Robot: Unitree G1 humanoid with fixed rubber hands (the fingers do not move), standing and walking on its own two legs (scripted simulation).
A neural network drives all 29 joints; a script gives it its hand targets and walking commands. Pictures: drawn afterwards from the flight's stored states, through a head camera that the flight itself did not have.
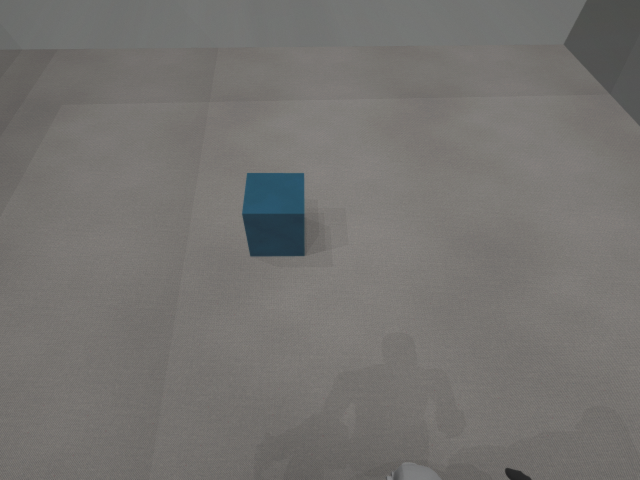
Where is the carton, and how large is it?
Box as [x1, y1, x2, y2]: [242, 173, 303, 255]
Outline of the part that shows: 247,173 242,215 250,255 303,255 303,173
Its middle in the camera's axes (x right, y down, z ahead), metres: -0.16 -0.10 +1.47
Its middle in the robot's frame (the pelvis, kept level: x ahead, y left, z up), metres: +1.06 +0.18 -0.65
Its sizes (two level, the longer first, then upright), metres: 0.210 0.200 0.250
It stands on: the floor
